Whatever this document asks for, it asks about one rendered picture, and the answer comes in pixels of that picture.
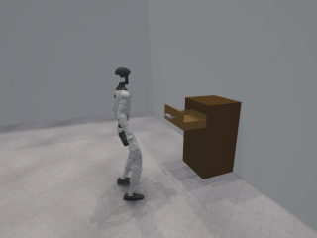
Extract robot left upper arm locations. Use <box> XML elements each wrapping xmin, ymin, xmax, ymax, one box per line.
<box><xmin>112</xmin><ymin>99</ymin><xmax>116</xmax><ymax>112</ymax></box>

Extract handle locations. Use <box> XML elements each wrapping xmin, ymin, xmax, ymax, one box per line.
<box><xmin>164</xmin><ymin>113</ymin><xmax>175</xmax><ymax>119</ymax></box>

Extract cabinet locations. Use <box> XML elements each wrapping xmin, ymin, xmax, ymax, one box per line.
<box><xmin>182</xmin><ymin>95</ymin><xmax>242</xmax><ymax>179</ymax></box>

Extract robot right upper arm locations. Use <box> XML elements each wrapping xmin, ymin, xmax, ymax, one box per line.
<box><xmin>117</xmin><ymin>90</ymin><xmax>130</xmax><ymax>120</ymax></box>

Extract right robot hand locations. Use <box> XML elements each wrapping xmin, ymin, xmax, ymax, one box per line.
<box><xmin>128</xmin><ymin>141</ymin><xmax>142</xmax><ymax>160</ymax></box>

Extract right robot forearm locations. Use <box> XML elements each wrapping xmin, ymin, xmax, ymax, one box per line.
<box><xmin>119</xmin><ymin>114</ymin><xmax>135</xmax><ymax>143</ymax></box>

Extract humanoid robot torso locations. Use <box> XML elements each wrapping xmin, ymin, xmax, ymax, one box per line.
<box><xmin>114</xmin><ymin>88</ymin><xmax>132</xmax><ymax>138</ymax></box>

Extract humanoid robot head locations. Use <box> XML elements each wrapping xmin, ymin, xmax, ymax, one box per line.
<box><xmin>115</xmin><ymin>67</ymin><xmax>131</xmax><ymax>91</ymax></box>

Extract drawer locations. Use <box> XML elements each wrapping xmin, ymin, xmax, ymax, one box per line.
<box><xmin>164</xmin><ymin>104</ymin><xmax>207</xmax><ymax>131</ymax></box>

